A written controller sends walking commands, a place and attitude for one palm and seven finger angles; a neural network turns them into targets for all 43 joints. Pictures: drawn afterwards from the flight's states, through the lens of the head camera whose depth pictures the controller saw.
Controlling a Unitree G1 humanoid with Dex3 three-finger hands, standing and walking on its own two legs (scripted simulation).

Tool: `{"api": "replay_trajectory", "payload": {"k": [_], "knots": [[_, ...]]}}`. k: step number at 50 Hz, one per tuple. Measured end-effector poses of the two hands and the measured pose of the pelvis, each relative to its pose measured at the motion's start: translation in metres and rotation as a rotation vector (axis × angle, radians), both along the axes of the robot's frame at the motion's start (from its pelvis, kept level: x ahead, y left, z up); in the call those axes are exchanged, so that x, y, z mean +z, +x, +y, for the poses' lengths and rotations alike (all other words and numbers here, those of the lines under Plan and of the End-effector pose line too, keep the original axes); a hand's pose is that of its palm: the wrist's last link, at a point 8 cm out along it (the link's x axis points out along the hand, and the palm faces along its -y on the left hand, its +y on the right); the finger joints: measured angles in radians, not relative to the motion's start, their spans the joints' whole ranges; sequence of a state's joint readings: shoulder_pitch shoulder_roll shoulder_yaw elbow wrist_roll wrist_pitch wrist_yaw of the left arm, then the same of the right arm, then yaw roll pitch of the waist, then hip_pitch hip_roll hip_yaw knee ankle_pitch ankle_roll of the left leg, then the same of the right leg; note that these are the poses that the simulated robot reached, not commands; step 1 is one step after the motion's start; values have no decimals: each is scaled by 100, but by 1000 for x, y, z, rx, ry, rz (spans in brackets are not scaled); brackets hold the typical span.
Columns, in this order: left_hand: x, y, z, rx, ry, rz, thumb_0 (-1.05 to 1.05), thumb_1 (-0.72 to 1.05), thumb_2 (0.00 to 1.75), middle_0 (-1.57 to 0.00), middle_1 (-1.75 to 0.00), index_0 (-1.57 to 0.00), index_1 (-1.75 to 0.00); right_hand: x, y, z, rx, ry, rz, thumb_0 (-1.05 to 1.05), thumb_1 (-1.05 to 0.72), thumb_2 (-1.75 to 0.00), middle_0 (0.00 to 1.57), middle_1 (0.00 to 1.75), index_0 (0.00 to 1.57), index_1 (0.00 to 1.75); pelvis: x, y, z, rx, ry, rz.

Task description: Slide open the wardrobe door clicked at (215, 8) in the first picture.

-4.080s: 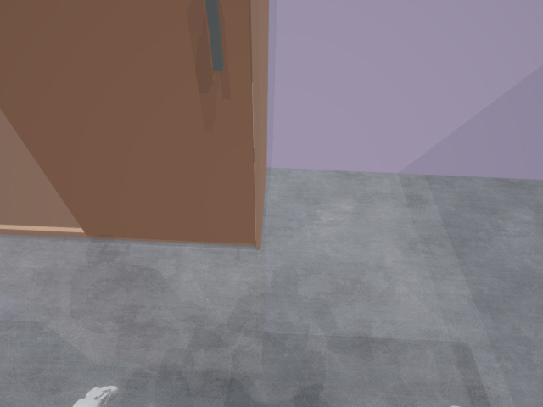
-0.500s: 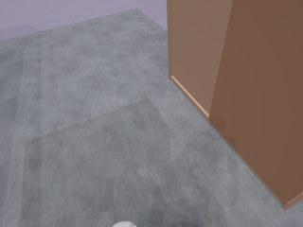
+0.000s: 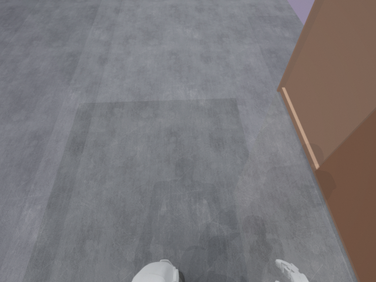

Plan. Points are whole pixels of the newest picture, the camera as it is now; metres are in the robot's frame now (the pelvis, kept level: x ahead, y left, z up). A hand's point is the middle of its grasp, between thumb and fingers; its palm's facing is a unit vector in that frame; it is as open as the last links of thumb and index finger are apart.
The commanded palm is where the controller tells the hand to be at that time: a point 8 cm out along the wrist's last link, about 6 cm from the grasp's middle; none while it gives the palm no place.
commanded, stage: walk to a spot facing it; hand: right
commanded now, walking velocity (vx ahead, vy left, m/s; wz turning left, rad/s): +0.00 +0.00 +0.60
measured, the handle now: out of the picture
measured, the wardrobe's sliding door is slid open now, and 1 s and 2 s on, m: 0.00 0.00 0.00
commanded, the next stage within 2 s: turn to face it in 1.84 s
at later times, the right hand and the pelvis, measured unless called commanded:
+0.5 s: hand out of the picture +0.16 -0.27 -0.15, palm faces -0.20 +0.96 -0.20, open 7.4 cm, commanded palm none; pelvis +0.05 -0.08 +0.02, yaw +18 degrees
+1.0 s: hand (252, 235) +0.25 -0.13 -0.12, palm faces -0.57 +0.78 -0.27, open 7.4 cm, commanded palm none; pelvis +0.03 -0.04 +0.02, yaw +36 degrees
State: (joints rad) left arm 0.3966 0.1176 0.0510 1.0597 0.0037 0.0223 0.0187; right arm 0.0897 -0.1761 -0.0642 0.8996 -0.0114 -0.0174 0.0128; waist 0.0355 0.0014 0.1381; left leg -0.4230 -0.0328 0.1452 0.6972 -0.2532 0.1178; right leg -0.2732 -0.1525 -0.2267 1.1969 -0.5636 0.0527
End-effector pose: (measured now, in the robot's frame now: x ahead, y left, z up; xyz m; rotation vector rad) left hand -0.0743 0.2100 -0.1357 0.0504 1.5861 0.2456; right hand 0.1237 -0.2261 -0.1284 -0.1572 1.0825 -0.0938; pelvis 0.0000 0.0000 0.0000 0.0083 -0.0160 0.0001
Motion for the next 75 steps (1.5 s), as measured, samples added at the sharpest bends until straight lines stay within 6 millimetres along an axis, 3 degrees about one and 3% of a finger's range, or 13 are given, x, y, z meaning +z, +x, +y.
{"api": "replay_trajectory", "payload": {"k": [9,12,16,21,28,33,38,45,49,57,66,72,75], "knots": [[27,171,22,-46,89,-441,1,91,90,-20,-30,-19,-30,20,6,-18,51,-59,97,1,-90,-89,20,30,20,30,20,24,-13,105,-10,17],[37,201,19,-57,109,-516,0,91,90,-20,-30,-19,-30,22,10,-30,64,-62,107,1,-90,-89,20,30,20,30,22,29,-23,143,-13,27],[45,218,8,-60,139,-550,0,91,90,-20,-30,-19,-30,18,16,-51,75,-59,116,1,-90,-89,20,30,20,30,20,36,-41,186,-7,36],[53,206,-15,-34,187,-533,0,91,90,-20,-30,-20,-30,1,29,-81,98,-45,137,1,-90,-89,20,30,20,30,15,43,-65,247,-9,29],[64,145,-37,90,218,-430,1,90,90,-20,-30,-20,-30,10,50,-99,214,-46,189,1,-90,-89,20,30,20,30,30,49,-84,348,35,24],[59,96,-49,209,218,-353,1,90,90,-20,-30,-20,-30,14,67,-94,292,-58,211,1,-91,-89,20,30,20,30,33,51,-88,417,38,30],[47,41,-58,339,195,-267,1,90,90,-20,-30,-20,-30,17,93,-63,398,-69,199,1,-91,-89,20,30,19,30,32,47,-83,489,26,34],[12,-36,-60,515,136,-180,1,90,90,-20,-30,-20,-30,24,136,15,585,-97,64,1,-91,-89,20,30,19,30,15,32,-59,596,-17,35],[4,-56,-54,557,111,-140,1,91,90,-20,-30,-19,-30,37,143,48,629,-100,-12,1,-90,-89,20,30,20,30,16,28,-48,625,-10,24],[25,-20,-19,582,154,-288,1,91,90,-20,-30,-19,-30,46,129,61,667,-97,38,1,-90,-89,20,30,20,30,32,39,-28,708,-26,11],[42,58,21,546,236,-388,1,91,90,-20,-30,-19,-30,22,117,34,635,-99,220,1,-90,-89,20,30,20,30,30,86,-17,764,8,26],[50,127,37,517,324,-449,1,91,90,-20,-30,-19,-30,-7,142,13,623,-110,362,1,-90,-89,20,30,20,30,15,140,-14,821,20,25],[57,142,29,547,351,-463,1,91,90,-20,-30,-20,-30,-10,173,17,671,-120,394,1,-90,-89,20,30,20,30,17,160,-14,882,33,14]]}}
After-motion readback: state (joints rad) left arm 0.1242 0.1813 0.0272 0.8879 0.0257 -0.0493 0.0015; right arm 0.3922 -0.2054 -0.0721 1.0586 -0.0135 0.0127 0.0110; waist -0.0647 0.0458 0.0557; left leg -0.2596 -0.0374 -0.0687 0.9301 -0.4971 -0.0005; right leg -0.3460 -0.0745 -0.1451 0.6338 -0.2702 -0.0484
